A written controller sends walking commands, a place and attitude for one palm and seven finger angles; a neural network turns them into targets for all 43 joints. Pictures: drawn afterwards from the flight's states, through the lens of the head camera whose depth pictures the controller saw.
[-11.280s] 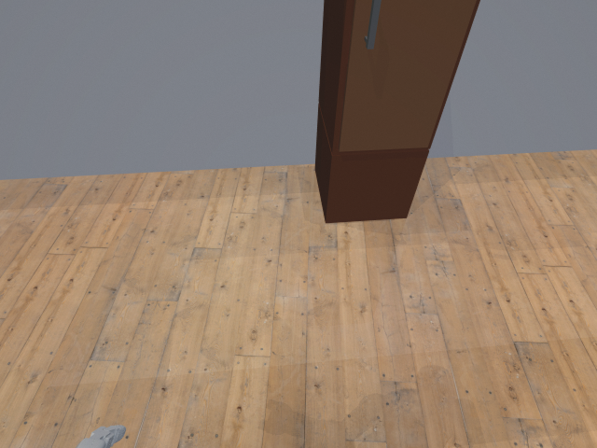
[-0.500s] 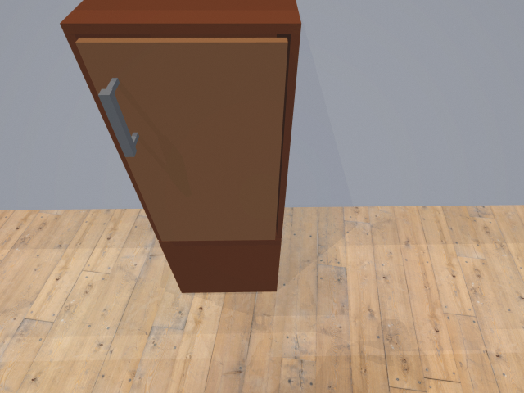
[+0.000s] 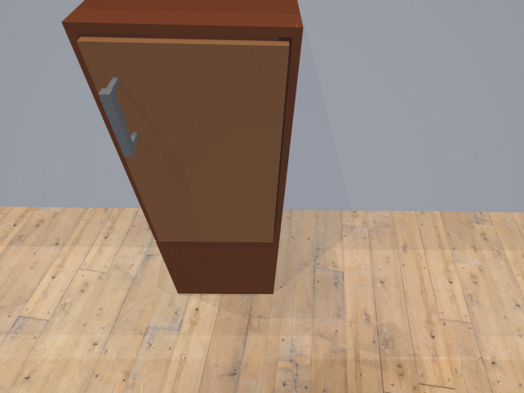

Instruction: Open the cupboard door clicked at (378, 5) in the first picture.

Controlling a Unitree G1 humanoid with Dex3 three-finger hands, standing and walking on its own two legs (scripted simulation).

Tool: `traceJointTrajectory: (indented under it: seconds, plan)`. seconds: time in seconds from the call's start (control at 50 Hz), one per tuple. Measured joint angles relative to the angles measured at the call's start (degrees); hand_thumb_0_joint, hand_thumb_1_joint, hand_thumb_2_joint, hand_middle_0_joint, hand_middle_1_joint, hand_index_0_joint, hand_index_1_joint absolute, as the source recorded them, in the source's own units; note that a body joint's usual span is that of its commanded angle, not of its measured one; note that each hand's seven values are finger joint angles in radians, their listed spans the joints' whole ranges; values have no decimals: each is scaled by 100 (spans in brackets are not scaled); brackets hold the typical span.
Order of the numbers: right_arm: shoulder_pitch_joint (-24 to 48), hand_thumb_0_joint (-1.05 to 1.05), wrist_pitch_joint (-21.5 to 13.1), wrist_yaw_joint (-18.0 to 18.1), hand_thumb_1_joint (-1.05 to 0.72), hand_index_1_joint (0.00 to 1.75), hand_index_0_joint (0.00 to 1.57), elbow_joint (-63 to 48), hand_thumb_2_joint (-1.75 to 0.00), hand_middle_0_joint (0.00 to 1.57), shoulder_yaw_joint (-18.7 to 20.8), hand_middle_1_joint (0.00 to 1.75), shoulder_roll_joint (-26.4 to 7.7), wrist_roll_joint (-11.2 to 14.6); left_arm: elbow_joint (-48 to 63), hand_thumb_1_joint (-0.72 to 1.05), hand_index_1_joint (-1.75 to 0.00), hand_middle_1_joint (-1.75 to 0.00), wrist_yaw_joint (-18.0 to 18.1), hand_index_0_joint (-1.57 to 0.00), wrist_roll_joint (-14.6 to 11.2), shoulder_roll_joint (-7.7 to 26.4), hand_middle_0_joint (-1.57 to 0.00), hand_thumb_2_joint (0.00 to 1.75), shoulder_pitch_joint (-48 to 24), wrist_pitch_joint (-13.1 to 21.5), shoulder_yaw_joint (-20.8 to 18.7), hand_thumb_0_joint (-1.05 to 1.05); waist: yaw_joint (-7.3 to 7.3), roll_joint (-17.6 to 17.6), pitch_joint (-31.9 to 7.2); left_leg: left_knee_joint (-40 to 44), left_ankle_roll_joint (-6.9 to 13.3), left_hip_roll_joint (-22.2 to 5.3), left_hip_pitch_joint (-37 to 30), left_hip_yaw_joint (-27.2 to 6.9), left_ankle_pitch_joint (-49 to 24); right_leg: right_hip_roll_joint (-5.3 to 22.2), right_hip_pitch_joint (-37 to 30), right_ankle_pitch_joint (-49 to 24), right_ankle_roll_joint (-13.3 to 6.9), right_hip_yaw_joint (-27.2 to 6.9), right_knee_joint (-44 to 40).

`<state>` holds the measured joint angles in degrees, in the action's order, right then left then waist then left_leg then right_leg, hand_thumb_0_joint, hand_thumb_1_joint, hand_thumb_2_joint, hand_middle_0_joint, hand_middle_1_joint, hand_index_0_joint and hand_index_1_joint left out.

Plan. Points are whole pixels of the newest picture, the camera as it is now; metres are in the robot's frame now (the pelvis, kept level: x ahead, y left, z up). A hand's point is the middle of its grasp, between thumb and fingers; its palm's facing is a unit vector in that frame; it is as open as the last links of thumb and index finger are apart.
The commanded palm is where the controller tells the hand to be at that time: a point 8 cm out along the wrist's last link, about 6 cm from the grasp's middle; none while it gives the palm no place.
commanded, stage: look again from close up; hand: left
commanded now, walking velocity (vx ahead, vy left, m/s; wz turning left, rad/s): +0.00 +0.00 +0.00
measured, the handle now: (122, 118) +0.54 +0.30 +0.12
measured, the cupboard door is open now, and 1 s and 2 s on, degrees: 0 0 0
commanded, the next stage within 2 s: shuffle to correct the standing spot in 0.36 s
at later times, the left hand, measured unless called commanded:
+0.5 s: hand out of the picture -0.02 +0.15 -0.18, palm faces +0.05 -0.99 -0.15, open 7.3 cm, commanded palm none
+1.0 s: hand out of the picture +0.03 +0.20 -0.18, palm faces +0.07 -0.98 -0.21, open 7.3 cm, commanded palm none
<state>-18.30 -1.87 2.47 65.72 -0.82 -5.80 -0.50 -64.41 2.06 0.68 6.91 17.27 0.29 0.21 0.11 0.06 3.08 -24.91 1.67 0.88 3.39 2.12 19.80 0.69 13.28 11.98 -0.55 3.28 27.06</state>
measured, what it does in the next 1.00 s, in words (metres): stands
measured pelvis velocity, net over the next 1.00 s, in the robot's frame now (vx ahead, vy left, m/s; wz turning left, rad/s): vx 0.00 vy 0.02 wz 0.03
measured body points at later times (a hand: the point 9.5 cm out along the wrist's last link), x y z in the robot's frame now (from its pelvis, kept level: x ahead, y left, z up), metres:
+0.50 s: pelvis +0.00 +0.00 +0.00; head +0.01 +0.01 +0.45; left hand -0.02 +0.20 -0.17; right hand -0.03 -0.20 -0.16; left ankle -0.07 +0.10 -0.74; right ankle +0.03 -0.11 -0.74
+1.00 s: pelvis +0.00 +0.02 +0.00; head +0.03 +0.02 +0.45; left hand +0.02 +0.25 -0.16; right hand -0.02 -0.18 -0.16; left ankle -0.07 +0.10 -0.74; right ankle +0.01 -0.09 -0.72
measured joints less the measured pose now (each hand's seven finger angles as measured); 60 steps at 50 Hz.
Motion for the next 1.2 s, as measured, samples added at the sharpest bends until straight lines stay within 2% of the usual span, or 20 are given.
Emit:
traceJointTrajectory:
  seconds: [0.5,0.62,0.8,0.86,0.92,0.98,1.04,1.08,1.14,1.2]
  plan:
    - [-94,1,-15,16,-91,30,20,39,-90,19,-8,30,72,-4,-16,93,-30,-30,1,-20,1,-39,-19,90,37,-3,-11,2,13,-45,9,25,7,19,-19,-32,-7,24,-21,21,5,29,0]
    - [-85,1,78,-7,-91,30,20,-52,-90,20,18,30,34,-5,57,93,-30,-30,5,-20,9,-52,-20,90,25,-12,-68,2,50,-10,23,-169,21,47,131,-53,67,64,97,83,11,48,149]
    - [-50,1,194,-68,-91,30,20,-305,-90,19,121,30,-76,-36,309,92,-30,-30,24,-20,38,65,-20,90,-71,-120,-277,1,96,-155,29,-515,167,255,473,-31,178,283,463,232,117,-5,567]
    - [-87,1,138,-46,-91,30,20,-388,-90,19,131,30,-89,-64,367,91,-30,-30,27,-20,61,117,-20,90,-133,-201,-301,1,107,-195,44,-481,248,326,426,28,179,325,547,529,29,-87,816]
    - [-145,1,46,22,-91,30,20,-401,-90,19,99,30,-49,-98,369,92,-30,-30,35,-20,69,153,-19,90,-219,-227,-284,1,42,-182,39,-248,299,368,265,39,90,252,645,1141,-20,-166,1401]
    - [-231,1,-15,48,-91,30,20,-359,-90,19,50,30,25,-123,360,93,-30,-30,10,-20,59,197,-19,90,-326,-188,-280,1,-42,-141,13,0,292,378,119,-26,-16,176,589,1266,-26,-126,1514]
    - [-289,1,-25,55,-91,30,20,-271,-90,20,11,30,88,-121,392,94,-30,-30,-22,-20,30,207,-19,90,-446,-119,-274,1,-75,-104,22,91,239,383,38,-78,-28,122,302,965,-25,-74,872]
    - [-288,1,-17,55,-91,30,20,-198,-90,20,0,30,96,-82,400,94,-30,-30,-22,-20,10,176,-19,90,-523,-30,-262,1,-62,-38,70,-49,188,353,49,-93,75,73,103,324,-18,-72,433]
    - [-168,1,60,7,-91,30,20,-202,-90,20,13,30,18,9,395,94,-30,-30,73,-20,10,100,-19,90,-533,133,-167,1,-106,169,87,-417,66,178,233,-114,215,-83,101,378,-79,2,419]
    - [-56,1,49,-17,-91,30,20,-405,-90,20,43,30,-54,7,338,94,-30,-30,128,-20,-26,120,-20,90,-468,171,-97,1,-212,175,-27,-491,43,141,330,-127,293,-109,229,492,-125,35,556]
